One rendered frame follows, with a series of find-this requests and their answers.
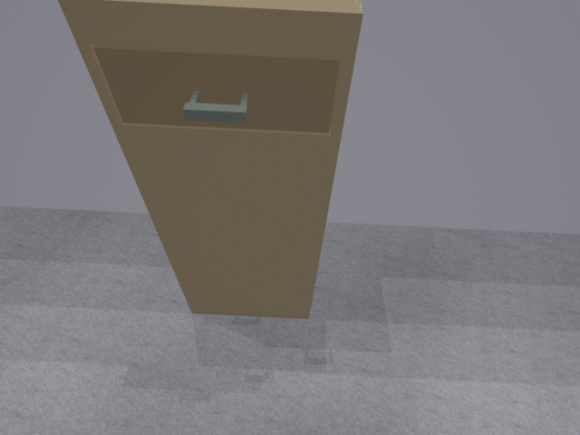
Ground handle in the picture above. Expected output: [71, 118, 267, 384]
[183, 91, 249, 123]

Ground cabinet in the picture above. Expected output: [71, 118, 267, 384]
[58, 0, 363, 319]

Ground drawer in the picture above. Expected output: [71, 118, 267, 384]
[94, 44, 339, 133]

